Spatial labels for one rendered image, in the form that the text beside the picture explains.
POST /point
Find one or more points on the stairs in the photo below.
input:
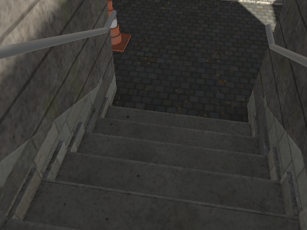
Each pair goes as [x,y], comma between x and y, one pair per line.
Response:
[150,170]

